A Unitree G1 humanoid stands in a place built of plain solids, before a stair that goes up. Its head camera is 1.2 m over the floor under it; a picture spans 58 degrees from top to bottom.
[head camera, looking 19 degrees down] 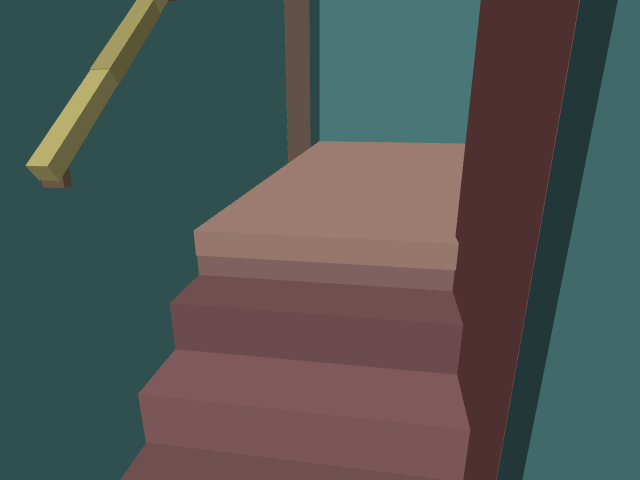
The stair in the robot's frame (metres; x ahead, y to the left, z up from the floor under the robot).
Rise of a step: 0.18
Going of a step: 0.24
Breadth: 0.95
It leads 8 degrees to the right of straight ahead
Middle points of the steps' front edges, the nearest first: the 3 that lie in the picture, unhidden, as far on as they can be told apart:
0.99 0.07 0.36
1.22 0.03 0.54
1.45 0.01 0.71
